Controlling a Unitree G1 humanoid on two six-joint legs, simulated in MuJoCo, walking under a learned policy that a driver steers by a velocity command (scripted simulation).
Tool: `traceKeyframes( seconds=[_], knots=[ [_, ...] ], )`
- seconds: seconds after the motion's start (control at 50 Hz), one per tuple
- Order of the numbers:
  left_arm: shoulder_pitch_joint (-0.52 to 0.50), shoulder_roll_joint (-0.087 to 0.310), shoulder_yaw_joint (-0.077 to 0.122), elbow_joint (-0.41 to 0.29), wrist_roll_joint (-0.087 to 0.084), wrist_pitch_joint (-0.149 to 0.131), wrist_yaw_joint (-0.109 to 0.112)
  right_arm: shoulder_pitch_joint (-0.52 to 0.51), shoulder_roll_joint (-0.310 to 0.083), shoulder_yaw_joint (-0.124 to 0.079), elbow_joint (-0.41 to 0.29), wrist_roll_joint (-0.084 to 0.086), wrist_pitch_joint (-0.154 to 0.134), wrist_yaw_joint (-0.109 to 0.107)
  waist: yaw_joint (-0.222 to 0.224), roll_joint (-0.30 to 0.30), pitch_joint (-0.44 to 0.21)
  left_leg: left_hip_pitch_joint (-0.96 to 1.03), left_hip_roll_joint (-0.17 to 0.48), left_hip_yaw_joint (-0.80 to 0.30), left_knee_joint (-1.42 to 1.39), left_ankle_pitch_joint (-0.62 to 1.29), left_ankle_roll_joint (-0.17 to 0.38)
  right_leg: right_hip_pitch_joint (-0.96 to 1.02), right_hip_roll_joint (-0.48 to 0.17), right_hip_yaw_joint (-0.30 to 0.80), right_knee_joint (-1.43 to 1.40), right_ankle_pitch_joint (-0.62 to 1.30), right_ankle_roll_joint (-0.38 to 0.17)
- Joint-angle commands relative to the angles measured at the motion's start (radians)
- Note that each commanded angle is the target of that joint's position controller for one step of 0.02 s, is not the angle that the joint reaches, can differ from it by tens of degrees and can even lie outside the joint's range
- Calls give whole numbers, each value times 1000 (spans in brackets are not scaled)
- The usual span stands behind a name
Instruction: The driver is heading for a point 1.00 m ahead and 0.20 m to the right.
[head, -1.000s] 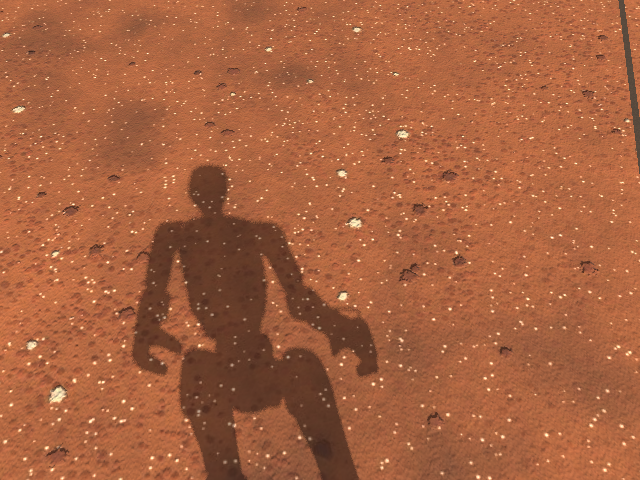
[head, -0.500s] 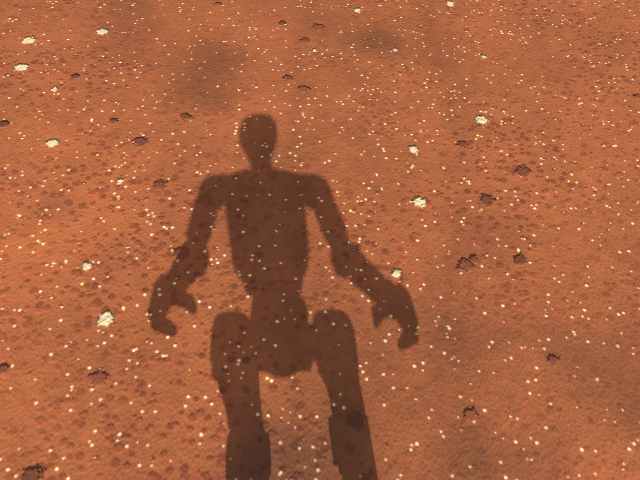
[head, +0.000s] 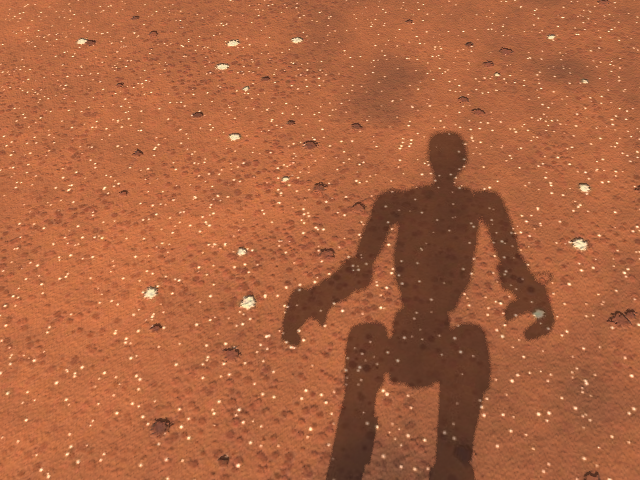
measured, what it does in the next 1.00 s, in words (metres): walks ahead, turning right: left foot, then right foot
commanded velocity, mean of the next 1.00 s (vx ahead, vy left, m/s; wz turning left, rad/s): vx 0.20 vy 0.00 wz -0.23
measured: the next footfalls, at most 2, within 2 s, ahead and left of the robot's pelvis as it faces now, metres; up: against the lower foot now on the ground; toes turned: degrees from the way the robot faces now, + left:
left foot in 0.22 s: +0.02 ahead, +0.15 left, +0.00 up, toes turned -2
right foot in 0.72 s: +0.16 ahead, -0.15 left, +0.00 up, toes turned -14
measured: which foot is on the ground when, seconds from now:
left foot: up 0.00-0.20, down 0.22-0.74, up 0.76-1.00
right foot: down 0.00-0.38, up 0.40-0.70, down 0.72-1.00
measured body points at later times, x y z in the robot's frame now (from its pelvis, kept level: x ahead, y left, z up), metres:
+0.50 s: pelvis +0.02 +0.03 +0.00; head +0.02 +0.03 +0.45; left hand +0.13 +0.31 -0.12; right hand +0.11 -0.25 -0.11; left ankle -0.02 +0.15 -0.74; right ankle -0.01 -0.10 -0.69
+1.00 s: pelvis +0.18 -0.09 +0.01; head +0.21 -0.13 +0.45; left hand +0.32 +0.16 -0.09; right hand +0.29 -0.40 -0.09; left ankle +0.36 +0.05 -0.67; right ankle +0.12 -0.14 -0.74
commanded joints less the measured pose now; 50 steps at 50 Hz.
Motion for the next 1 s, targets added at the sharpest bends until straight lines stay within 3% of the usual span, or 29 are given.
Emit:
traceKeyframes(
  seconds=[0.02, 0.1, 0.14, 0.18, 0.2, 0.22, 0.24, 0.26, 0.3, 0.34, 0.38, 0.42, 0.44, 0.46, 0.52, 0.58, 0.64, 0.68, 0.7, 0.72, 0.74, 0.76, 0.78, 0.8, 0.82, 0.84, 0.88, 0.94, 1.0],
  knots=[
    [-79, 108, 10, -70, -10, -14, 6, 46, -59, -17, -36, 2, -3, -2, -27, -178, -33, -51, 43, 10, 88, 33, -45, 61, -223, 189, -133, 278, -189],
    [-43, 136, 11, -44, -6, 1, 9, -24, -1, 18, -64, -3, -14, 6, 17, -225, -71, 77, 125, 114, -238, 19, -62, 121, -214, 147, -97, 353, -193],
    [-11, 171, 17, -30, -10, 12, 5, -28, -18, 17, -61, 4, -18, 10, 36, -238, -75, 152, 117, 160, -368, 35, -57, 111, -226, 163, -80, 403, -199],
    [-18, 163, 11, -19, -26, 15, 1, 35, -21, 14, -28, 4, -21, 12, -2, -217, -71, 269, 107, 182, -615, 229, -27, 85, -214, 154, -44, 438, -175],
    [18, 149, 5, -3, -32, 9, -1, 46, -37, 11, -22, -4, -21, 11, -8, -190, -66, 349, 119, 155, -727, 355, 1, 51, -200, 147, -37, 415, -135],
    [44, 129, -6, 1, -14, -8, -7, 59, -86, 5, -28, -10, -20, 3, 4, -118, -109, 475, 200, 64, -701, 540, 33, -14, -175, 121, -14, 334, -71],
    [75, 95, -16, -6, 11, -27, -18, 46, -158, -9, -28, -16, -13, -3, 55, 54, -136, 501, 277, -5, -608, 696, 103, -59, -90, 34, 9, 168, -8],
    [32, 86, -21, 2, 16, -29, -17, 20, -73, 10, -26, -19, -14, 9, 27, 64, -150, 409, 282, -6, -610, 582, 154, 18, -68, -1, -10, 47, 40],
    [-20, 99, -18, 16, 4, -21, -13, 12, -19, 25, -13, -30, -27, 20, -1, 23, -98, 374, 222, 34, -627, 416, 117, 15, -60, -4, -4, 92, 62],
    [-23, 114, -15, 22, -11, -3, -7, 21, -38, 22, -4, -29, -40, 19, -7, 41, -42, 352, 206, 57, -628, 410, 93, -23, -59, 11, 10, 131, 51],
    [-36, 110, -16, 18, -23, 5, -1, 71, -77, 8, 8, -21, -41, 7, -35, 87, -40, 374, 242, 9, -687, 118, 127, -112, -1, -41, 119, -61, 45],
    [-109, 126, -7, -25, -40, -1, -3, 141, -137, -12, 12, -10, -42, -5, -96, 168, 55, 359, 427, -224, -840, -254, 251, -332, -14, -58, 380, -285, 26],
    [-139, 134, 2, -47, -51, -6, -6, 172, -132, -11, 21, -19, -59, -9, -106, 157, 108, 363, 501, -318, -890, -274, 299, -457, -57, 7, 542, -346, 8],
    [-105, 128, 9, -41, -59, -10, -10, 158, -107, -5, 22, -15, -79, -11, -77, 124, 123, 396, 515, -314, -898, -244, 305, -532, -83, 54, 618, -321, -5],
    [-67, 108, 9, -18, -41, -21, -28, 80, -64, 1, 7, 0, -108, -6, -44, 54, 80, 467, 449, -106, -916, -17, 246, -527, -123, 32, 553, -171, -1],
    [-77, 72, -10, -28, -34, -24, -57, 46, -92, -13, -2, -5, -115, 7, -42, 41, 29, 394, 385, 98, -897, 180, 216, -351, -131, -44, 390, -54, 22],
    [-76, 93, -12, -51, -35, -16, -70, 74, -132, -30, 11, 15, -114, 26, -44, 52, 15, 342, 399, 157, -863, 145, 216, -221, -102, -98, 281, -34, 18],
    [-15, 110, -4, -44, -37, -9, -69, 64, -132, -32, 15, 27, -109, 34, -1, 28, 23, 288, 412, 191, -793, 92, 197, -121, -72, -143, 211, -10, -14],
    [53, 132, 10, -26, -36, -5, -64, 65, -119, -27, 15, 22, -108, 36, 34, 8, 4, 240, 393, 229, -692, 161, 175, -17, -34, -169, 195, -28, -35],
    [186, 185, 43, 7, -47, -4, -55, 79, -75, -11, 14, 4, -108, 38, 93, -50, -62, 182, 343, 300, -464, 301, 135, 155, 0, -150, 168, -43, -71],
    [322, 316, 83, 22, -50, -4, -36, 53, -4, 15, -37, -25, -114, 35, 137, -299, -108, -54, 224, 392, -31, 198, 36, 324, -195, 239, 3, -188, -187],
    [310, 363, 74, -17, -34, -29, -47, 27, 28, 30, -99, -12, -139, 29, 100, -376, -193, -296, 73, 181, 210, -144, 15, 413, -368, 818, -252, -461, -340],
    [253, 283, 52, -35, -27, -52, -55, 2, -62, 12, -95, 35, -160, 38, 101, -233, -131, -392, 144, 88, 291, -75, 44, 384, -402, 787, -293, -515, -332],
    [215, 225, 36, -45, -23, -64, -58, -13, -90, 7, -93, 45, -174, 46, 79, -197, -64, -401, 190, 98, 260, 16, 81, 316, -370, 661, -264, -450, -297],
    [163, 193, 26, -57, -23, -65, -58, -3, -90, 4, -75, 21, -181, 42, 47, -116, -25, -356, 228, 101, 191, 98, 91, 237, -321, 543, -240, -318, -258],
    [117, 172, 17, -72, -16, -62, -54, 3, -89, -1, -63, -5, -181, 39, 21, -110, -11, -294, 252, 95, 103, 167, 88, 169, -275, 444, -237, -192, -231],
    [80, 173, 15, -98, -3, -58, -41, 8, -78, -5, -56, -21, -164, 45, -4, -136, -8, -207, 236, 120, 37, 247, 60, 105, -220, 317, -243, 168, -219],
    [110, 198, 28, -91, -16, -47, -15, -23, -43, 1, -70, -32, -140, 38, -15, -99, -34, -162, 179, 160, -88, 336, 5, 79, -164, 165, -181, 635, -203],
    [146, 191, 33, -74, -32, -20, 12, -129, 8, 21, -101, -22, -132, 42, 17, -133, -38, -105, 126, 170, -308, 459, -13, 49, -110, 121, -133, 644, -144]
  ],
)
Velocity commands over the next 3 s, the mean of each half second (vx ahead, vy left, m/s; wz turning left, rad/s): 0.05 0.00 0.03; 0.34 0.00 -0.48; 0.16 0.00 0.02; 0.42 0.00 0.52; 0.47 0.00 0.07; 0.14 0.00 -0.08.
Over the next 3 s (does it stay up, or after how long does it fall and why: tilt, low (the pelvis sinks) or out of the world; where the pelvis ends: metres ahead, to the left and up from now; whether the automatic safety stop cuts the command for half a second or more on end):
stays up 0.98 -0.12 -0.01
